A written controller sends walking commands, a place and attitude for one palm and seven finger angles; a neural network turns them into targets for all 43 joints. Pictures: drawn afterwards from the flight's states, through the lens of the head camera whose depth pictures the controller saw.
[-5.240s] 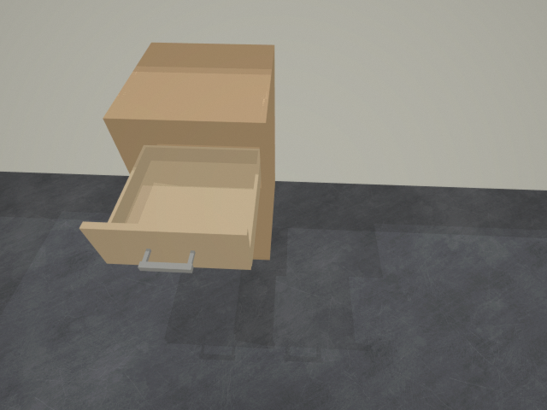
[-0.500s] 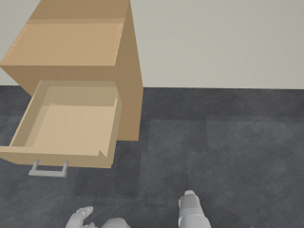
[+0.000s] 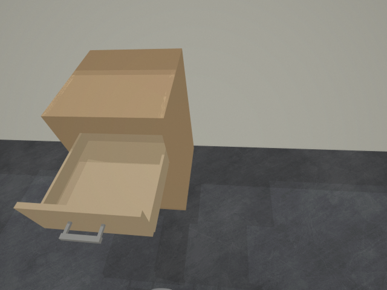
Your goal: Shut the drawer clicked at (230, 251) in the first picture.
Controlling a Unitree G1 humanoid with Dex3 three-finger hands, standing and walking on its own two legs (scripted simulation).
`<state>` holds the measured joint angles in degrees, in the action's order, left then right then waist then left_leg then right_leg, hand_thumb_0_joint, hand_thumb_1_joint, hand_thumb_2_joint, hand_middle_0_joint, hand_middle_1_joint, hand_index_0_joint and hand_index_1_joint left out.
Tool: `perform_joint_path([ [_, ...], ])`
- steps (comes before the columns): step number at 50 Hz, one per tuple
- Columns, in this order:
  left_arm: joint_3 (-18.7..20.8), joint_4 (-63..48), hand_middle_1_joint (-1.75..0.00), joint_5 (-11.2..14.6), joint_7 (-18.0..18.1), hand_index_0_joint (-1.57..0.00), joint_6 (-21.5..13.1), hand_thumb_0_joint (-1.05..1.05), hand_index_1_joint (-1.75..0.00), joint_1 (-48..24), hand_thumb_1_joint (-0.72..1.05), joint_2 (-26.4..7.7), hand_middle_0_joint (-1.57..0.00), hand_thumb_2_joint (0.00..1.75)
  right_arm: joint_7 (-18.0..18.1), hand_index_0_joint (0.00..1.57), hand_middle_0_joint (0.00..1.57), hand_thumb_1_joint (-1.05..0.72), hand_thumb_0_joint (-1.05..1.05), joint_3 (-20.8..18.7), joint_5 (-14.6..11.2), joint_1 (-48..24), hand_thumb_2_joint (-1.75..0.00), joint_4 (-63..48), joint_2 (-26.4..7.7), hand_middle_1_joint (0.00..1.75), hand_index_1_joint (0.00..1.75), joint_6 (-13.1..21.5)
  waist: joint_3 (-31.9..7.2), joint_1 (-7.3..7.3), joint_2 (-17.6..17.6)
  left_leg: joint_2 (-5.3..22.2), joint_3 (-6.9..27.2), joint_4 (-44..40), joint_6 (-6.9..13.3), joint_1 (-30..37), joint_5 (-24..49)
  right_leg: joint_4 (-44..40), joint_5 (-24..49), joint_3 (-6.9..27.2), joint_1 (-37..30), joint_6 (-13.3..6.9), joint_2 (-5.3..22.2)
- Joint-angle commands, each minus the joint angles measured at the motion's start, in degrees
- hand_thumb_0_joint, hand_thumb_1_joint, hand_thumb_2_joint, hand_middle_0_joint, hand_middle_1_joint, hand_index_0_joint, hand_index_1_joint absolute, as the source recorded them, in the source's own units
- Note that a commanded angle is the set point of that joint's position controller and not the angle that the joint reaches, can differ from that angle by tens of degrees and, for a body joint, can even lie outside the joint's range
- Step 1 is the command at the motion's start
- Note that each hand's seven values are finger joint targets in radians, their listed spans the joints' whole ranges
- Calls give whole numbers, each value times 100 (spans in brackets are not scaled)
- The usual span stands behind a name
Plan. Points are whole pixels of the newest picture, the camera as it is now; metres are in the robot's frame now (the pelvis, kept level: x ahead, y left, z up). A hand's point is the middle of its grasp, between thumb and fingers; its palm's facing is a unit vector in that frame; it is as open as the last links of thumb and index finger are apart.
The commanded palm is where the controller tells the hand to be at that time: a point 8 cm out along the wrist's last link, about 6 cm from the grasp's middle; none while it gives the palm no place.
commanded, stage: come to a stop and stand still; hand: left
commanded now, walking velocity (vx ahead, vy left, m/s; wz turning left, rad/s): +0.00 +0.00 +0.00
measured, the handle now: (83, 232) +0.30 +0.38 -0.22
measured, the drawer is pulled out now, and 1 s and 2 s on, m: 0.30 0.30 0.30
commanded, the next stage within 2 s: look again from close up in 0.32 s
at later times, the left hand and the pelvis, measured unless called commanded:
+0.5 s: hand out of the picture +0.02 +0.18 -0.16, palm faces +0.02 -0.98 -0.21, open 7.4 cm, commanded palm none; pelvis +0.00 +0.00 +0.01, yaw +0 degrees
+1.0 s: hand out of the picture +0.04 +0.18 -0.16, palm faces +0.02 -0.98 -0.20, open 7.3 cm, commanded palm none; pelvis +0.05 +0.01 +0.01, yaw -1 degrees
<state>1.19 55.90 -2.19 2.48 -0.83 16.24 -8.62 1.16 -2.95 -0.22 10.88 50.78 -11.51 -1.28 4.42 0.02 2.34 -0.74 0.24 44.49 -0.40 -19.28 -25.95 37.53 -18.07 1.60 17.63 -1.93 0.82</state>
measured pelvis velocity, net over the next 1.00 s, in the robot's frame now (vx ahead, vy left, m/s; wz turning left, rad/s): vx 0.05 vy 0.01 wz -0.01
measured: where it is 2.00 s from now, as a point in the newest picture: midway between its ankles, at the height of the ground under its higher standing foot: outside the picture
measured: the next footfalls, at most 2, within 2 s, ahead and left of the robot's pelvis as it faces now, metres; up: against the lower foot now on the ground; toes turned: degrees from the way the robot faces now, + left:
left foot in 0.06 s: +0.07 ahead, +0.14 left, +0.00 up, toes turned +0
right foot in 1.66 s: +0.01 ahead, -0.02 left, +0.00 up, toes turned -9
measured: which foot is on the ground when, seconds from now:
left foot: up 0.00-0.04, down 0.06-1.00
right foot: down 0.00-1.00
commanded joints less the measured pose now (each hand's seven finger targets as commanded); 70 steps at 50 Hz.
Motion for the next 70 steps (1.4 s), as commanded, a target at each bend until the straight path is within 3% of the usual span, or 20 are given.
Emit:
perform_joint_path([
  [1, 230, -455, -30, 144, 2, -20, 5, 0, -30, -315, 90, -1092, -20, 90, -13, 20, 20, -90, 0, -50, 64, 748, -90, -64, -425, 30, 30, 189, -482, 277, -576, 71, -29, -1810, 97, 1441, 1193, -999, 406, 647, 525, -306, 545],
  [3, 171, -453, -30, 164, -47, -20, 109, 0, -30, -80, 90, -797, -20, 90, 1, 20, 20, -90, 0, -64, 174, 592, -90, -165, -750, 30, 30, 216, 100, 81, 807, 1162, 1279, -2757, 547, 350, 125, -775, -634, 116, 538, -52, 16],
  [4, 161, -416, -30, 148, -65, -20, 79, 0, -30, 62, 90, -754, -20, 90, 1, 20, 20, -90, 0, -68, 202, 337, -90, -230, -852, 30, 30, 179, 337, -62, 598, 1267, 1340, -3041, 661, -419, -708, -754, -323, -37, 71, -49, -42],
  [5, 140, -329, -30, 96, -64, -20, 83, 0, -30, 190, 90, -638, -20, 90, -20, 20, 20, -90, 0, -24, 212, 198, -90, -212, -691, 30, 30, 141, 462, -128, 413, 1003, 1095, -3017, 523, -846, -1194, -929, -480, 73, -231, -100, -40],
  [7, 103, -233, -30, 77, -93, -20, 61, 0, -30, 240, 90, -743, -20, 90, -44, 20, 20, -90, 0, 47, 190, 216, -90, -134, -526, 30, 30, 102, 587, -92, 160, 497, 605, -2552, 269, -574, -768, -1501, -1140, 610, 179, -164, 155],
  [10, 136, -255, -30, 112, -121, -20, 1, 0, -30, 82, 90, -885, -20, 90, -49, 20, 20, -90, 0, 84, 187, 718, -90, 97, -419, 30, 30, 113, 292, 116, -220, 339, 360, -2162, 218, 205, 87, -1951, -1604, 912, 678, -228, 345],
  [13, 138, -232, -30, 121, -133, -20, -42, 0, -30, 5, 90, -861, -20, 90, -36, 20, 20, -90, 0, 98, 169, 919, -90, 247, -356, 30, 30, 156, -2, 160, -556, 338, 335, -2104, 206, 360, 354, -2015, -1488, 865, 487, -216, 371],
  [17, 125, -111, -30, 147, -135, -20, -77, 0, -30, 90, 90, -764, -20, 90, -15, 20, 20, -90, 0, 146, 167, 1005, -90, 411, -363, 30, 30, 237, -184, 98, -359, 396, 392, -2242, 203, 315, 557, -1896, -1101, 817, 154, -212, 363],
  [23, 96, 121, -30, 162, -121, -20, -72, 0, -30, 161, 90, -695, -20, 90, -4, 20, 20, -90, 0, 216, 156, 1232, -90, 745, -229, 30, 30, 233, 88, 66, -351, 380, 342, -2268, 142, 109, 651, -1962, -1124, 792, 72, -243, 391],
  [29, 32, 373, -30, 187, -99, -20, -115, 0, -30, 286, 90, -538, -20, 90, 40, 20, 20, -90, 0, 273, 129, 1365, -90, 1008, -193, 30, 30, 317, -73, 11, -83, 527, 422, -2378, 163, 263, 1237, -1656, -18, 584, -323, -225, 304],
  [37, -17, 602, -30, 181, -67, -20, -146, 0, -30, 383, 90, -453, -20, 90, 88, 20, 20, -90, 0, 283, 95, 1321, -90, 1167, -162, 30, 30, 358, -265, 7, -214, 592, 326, -2243, 180, 604, 1898, -1416, 1137, 443, -590, -202, 332],
  [50, -40, 691, -30, 154, -51, -20, -130, 0, -30, 397, 90, -441, -20, 90, 104, 20, 20, -90, 0, 262, 90, 1005, -90, 1205, -187, 30, 30, 334, -36, 29, -252, 599, 271, -2252, 186, 915, 2181, -1468, 1488, 467, -460, -156, 338],
  [54, 71, 582, -30, 156, -11, -20, -114, 0, -30, 366, 90, -693, -20, 90, 101, 20, 20, -90, 0, 216, 67, 880, -90, 1055, -279, 30, 30, 274, -324, -33, -53, 563, 158, -1995, 121, 906, 2640, -1229, 2365, 636, -721, -259, 595],
  [58, 206, 451, -30, 134, 34, -20, -57, 0, -30, 384, 90, -933, -20, 90, 89, 20, 20, -90, 0, 135, 79, 775, -90, 825, -340, 30, 30, 165, -440, -77, -438, 435, -29, -1615, 30, 509, 2371, -1084, 3039, 993, -1027, -466, 991],
  [62, 343, 345, -30, 93, 90, -20, 6, 0, -30, 487, 90, -1163, -20, 90, 70, 20, 20, -90, 0, 42, 102, 550, -90, 565, -345, 30, 30, 59, -327, -211, -1371, 170, -240, -848, -99, -232, 605, -1337, 3740, 1746, -1273, -951, 1806],
  [64, 400, 255, -30, 53, 124, -20, 53, 0, -30, 438, 90, -1204, -20, 90, 47, 20, 20, -90, 0, 4, 109, 422, -90, 465, -339, 30, 30, 39, -185, -257, -1338, 226, -148, -558, -103, -432, 26, -1398, 3714, 1829, -1104, -1157, 2070],
  [67, 415, 40, -30, 63, 80, -20, 98, 0, -30, -83, 90, -1227, -20, 90, -6, 20, 20, -90, 0, -20, 85, 872, -90, 553, -300, 30, 30, 69, -342, 71, -1206, 203, -300, -1908, -71, 697, 1103, -817, 3351, 1092, -461, -712, 1559],
  [68, 386, -71, -30, 92, 54, -20, 132, 0, -30, -218, 90, -1099, -20, 90, -9, 20, 20, -90, 0, -42, 100, 1069, -90, 598, -428, 30, 30, 96, -381, 150, -588, 430, -146, -2126, 49, 1243, 2164, -378, 2608, 657, 9, -468, 1092],
  [69, 378, -175, -30, 114, 19, -20, 176, 0, -30, -201, 90, -890, -20, 90, 2, 20, 20, -90, 0, -99, 164, 1119, -90, 542, -733, 30, 30, 95, -526, 120, 507, 1232, 725, -2270, 449, 1593, 3291, 360, 821, 17, 657, -147, 403],
  [70, 338, -191, -30, 121, 26, -20, 221, 0, -30, -223, 90, -671, -20, 90, 5, 20, 20, -90, 0, -124, 173, 1045, -90, 461, -914, 30, 30, 40, -514, 109, 1241, 1803, 1100, -2626, 990, 1251, 3673, 1430, -1618, -342, 873, 10, -4],
])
